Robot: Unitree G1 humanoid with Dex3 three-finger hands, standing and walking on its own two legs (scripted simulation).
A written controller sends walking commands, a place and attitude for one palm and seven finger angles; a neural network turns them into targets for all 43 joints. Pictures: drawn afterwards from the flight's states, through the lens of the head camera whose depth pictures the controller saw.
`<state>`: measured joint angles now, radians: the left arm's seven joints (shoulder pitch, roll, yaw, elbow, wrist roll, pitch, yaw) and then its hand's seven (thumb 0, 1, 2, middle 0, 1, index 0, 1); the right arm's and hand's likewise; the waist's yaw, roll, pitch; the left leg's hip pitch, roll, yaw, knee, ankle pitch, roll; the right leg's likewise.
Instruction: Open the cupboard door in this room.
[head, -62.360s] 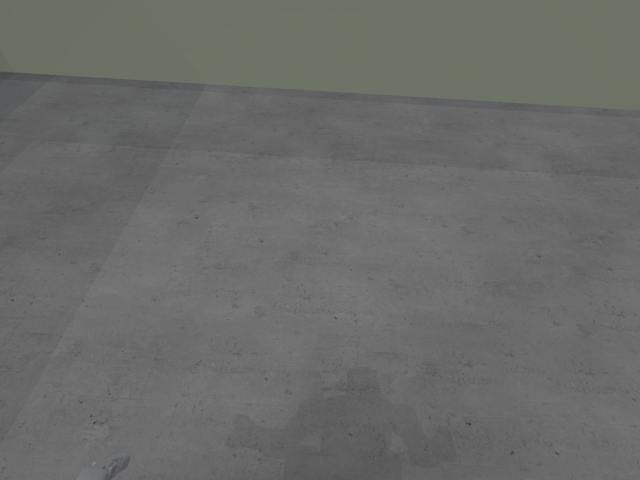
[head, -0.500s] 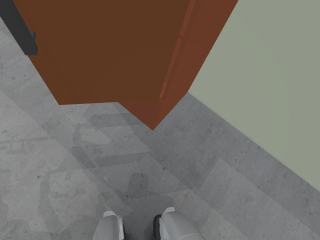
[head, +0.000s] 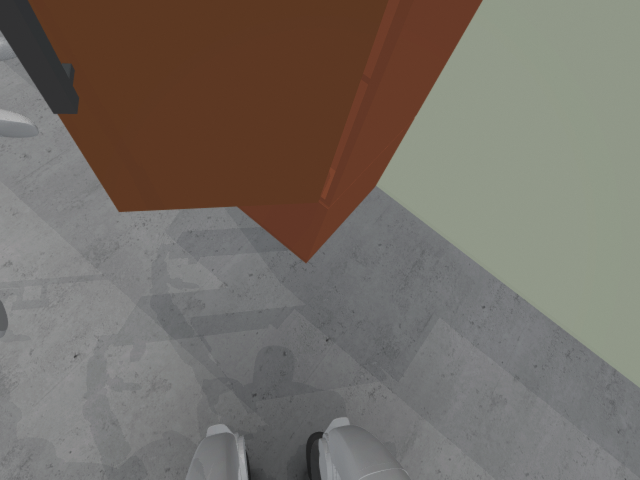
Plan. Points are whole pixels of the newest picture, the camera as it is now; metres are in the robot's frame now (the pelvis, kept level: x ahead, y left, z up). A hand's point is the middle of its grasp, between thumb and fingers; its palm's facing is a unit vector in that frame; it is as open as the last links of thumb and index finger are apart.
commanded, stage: slide the fingers in behind the handle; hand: left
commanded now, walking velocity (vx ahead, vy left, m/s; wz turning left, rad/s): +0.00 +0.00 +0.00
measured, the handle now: (39, 38) +0.58 +0.24 +0.11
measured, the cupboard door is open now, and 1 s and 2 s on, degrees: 47 47 46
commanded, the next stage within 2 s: close the thumb around the handle in 1.18 s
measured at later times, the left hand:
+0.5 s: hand (36, 76) +0.53 +0.24 +0.11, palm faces +0.04 -1.00 +0.00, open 14.0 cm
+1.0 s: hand (53, 72) +0.53 +0.22 +0.12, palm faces +0.04 -1.00 -0.03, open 14.0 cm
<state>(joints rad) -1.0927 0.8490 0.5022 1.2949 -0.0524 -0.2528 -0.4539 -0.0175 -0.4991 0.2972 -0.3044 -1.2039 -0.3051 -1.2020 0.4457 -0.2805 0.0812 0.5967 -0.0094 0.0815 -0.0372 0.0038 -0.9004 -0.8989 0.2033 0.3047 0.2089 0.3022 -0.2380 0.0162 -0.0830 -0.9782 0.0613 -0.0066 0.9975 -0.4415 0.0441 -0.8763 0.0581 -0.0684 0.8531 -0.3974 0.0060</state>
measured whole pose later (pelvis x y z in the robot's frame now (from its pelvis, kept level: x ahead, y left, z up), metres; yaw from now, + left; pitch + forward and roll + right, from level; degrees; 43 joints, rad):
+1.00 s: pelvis -0.01 -0.02 +0.00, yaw +1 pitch +22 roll -4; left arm -1.06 0.71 0.44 1.28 -0.05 -0.30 -0.33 -0.02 -0.50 0.30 -0.30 -1.20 -0.30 -1.20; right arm 0.45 -0.28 0.06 0.63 -0.01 0.06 -0.02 0.00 -0.90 -0.90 0.20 0.30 0.21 0.30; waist -0.22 0.03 -0.09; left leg -0.93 0.06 0.00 0.97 -0.42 0.02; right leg -0.85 0.06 -0.06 0.87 -0.40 -0.02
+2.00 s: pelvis +0.00 -0.01 +0.00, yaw +0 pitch +22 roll -5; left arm -1.06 0.69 0.45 1.29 -0.04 -0.30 -0.31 0.00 0.72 0.84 -0.38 -1.35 -0.39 -1.34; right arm 0.45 -0.27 0.06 0.62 -0.02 0.07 -0.01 0.00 -0.90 -0.90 0.20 0.30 0.21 0.30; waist -0.24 0.03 -0.09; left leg -0.93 0.06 0.00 0.97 -0.44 0.03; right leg -0.85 0.05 -0.06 0.86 -0.41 0.00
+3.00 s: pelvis -0.01 -0.04 +0.02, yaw +4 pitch +12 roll -1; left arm -0.56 0.13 0.25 0.72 -0.03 -0.24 0.36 -0.01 0.70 0.82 -0.35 -1.35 -0.36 -1.34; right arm 0.23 -0.20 0.02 0.63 -0.04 -0.01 0.00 0.01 -0.90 -0.90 0.20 0.30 0.21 0.30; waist -0.06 0.03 -0.13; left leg -0.71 0.02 -0.01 0.89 -0.39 0.00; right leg -0.66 0.03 -0.07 0.85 -0.42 -0.04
